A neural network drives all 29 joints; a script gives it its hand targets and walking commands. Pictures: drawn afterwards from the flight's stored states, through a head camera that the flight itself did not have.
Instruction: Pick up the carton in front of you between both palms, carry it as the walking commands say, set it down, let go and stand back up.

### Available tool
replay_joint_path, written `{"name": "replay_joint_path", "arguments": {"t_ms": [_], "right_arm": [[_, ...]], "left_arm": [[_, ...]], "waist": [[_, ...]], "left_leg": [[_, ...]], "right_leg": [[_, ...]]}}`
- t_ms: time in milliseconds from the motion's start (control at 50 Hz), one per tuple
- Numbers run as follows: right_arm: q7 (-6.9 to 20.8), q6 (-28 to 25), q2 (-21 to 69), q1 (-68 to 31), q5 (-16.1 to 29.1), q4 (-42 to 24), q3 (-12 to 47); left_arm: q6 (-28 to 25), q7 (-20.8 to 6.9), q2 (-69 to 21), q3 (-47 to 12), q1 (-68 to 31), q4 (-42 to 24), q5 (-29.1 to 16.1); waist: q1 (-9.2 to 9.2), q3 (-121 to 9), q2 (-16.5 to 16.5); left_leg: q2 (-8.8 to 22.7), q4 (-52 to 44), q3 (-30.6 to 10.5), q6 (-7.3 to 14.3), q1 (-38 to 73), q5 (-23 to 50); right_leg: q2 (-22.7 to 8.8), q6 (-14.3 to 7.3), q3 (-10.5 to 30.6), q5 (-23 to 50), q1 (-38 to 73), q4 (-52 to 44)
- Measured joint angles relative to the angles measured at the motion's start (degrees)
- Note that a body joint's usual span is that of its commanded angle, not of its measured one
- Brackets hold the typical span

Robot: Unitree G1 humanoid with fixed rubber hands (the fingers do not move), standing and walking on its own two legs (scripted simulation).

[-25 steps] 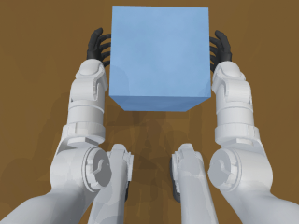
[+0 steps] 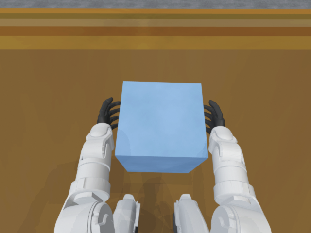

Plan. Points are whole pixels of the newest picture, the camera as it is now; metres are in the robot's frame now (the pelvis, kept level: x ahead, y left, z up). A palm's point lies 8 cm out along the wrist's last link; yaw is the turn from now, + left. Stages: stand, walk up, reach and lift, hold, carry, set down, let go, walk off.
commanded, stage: reach and lift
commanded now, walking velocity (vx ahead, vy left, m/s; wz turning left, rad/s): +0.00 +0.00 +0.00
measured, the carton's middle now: (159, 132) +0.41 +0.00 -0.10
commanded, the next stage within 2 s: hold in 1.64 s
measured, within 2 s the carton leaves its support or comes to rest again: neither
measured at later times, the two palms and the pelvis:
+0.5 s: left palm (79, 119) +0.35 +0.15 +0.12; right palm (241, 123) +0.35 -0.15 +0.12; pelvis +0.04 +0.00 +0.12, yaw -1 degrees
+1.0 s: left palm (69, 116) +0.34 +0.15 +0.16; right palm (252, 121) +0.33 -0.15 +0.16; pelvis +0.03 +0.00 +0.13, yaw +0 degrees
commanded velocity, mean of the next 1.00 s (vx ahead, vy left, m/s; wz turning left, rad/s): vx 0.00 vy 0.00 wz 0.00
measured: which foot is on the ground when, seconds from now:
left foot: down 0.00-1.00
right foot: down 0.00-1.00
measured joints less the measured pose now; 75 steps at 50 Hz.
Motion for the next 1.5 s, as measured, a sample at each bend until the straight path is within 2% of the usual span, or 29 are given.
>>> {"name": "replay_joint_path", "arguments": {"t_ms": [340, 540, 660, 780, 980, 1500], "right_arm": [[0.4, 1.3, 2.4, 14.2, 0.2, -4.3, 4.1], [0.6, 6.5, 3.5, 21.1, 0.2, -10.0, 7.1], [0.9, 10.6, 3.6, 21.7, -1.1, -11.5, 7.9], [1.9, 12.3, 4.2, 19.6, -3.4, -9.7, 5.8], [2.1, 12.4, 4.5, 18.7, -3.2, -11.9, 5.5], [1.5, 16.4, 3.1, 23.9, -1.5, -17.7, 11.2]], "left_arm": [[1.6, -0.6, -2.7, -3.7, 14.2, -4.7, 0.8], [6.9, -1.1, -3.0, -7.4, 21.1, -10.3, 0.9], [10.9, -2.0, -2.8, -8.0, 21.4, -11.4, 2.4], [12.7, -3.0, -3.4, -5.8, 19.3, -9.7, 4.9], [12.7, -3.3, -3.7, -5.4, 18.4, -11.8, 4.8], [16.9, -2.7, -2.4, -11.5, 23.6, -17.8, 3.2]], "waist": [[-0.08, 4.6, -0.3], [0.11, 7.9, -0.5], [0.17, 9.9, -0.6], [0.13, 12.5, -0.7], [0.11, 15.3, -0.6], [0.1, 14.7, -0.7]], "left_leg": [[0.9, -23.9, 0.2, 1.0, 33.4, 5.8], [1.6, -38.3, 0.1, 1.1, 54.1, 10.3], [1.8, -43.9, -0.1, 1.2, 63.2, 12.3], [1.8, -44.8, -0.2, 1.2, 66.3, 12.9], [1.9, -45.4, -0.3, 1.1, 67.1, 13.4], [2.0, -51.3, -0.3, 1.2, 73.1, 14.4]], "right_leg": [[-0.6, -0.2, 0.7, 5.8, 33.4, -23.9], [-0.9, -0.4, 0.8, 10.3, 54.1, -38.4], [-1.1, -0.5, 0.7, 12.3, 63.3, -44.0], [-1.1, -0.6, 0.6, 12.8, 66.4, -44.8], [-1.1, -0.6, 0.5, 13.3, 67.2, -45.4], [-1.3, -0.6, 0.7, 14.4, 73.2, -51.3]]}}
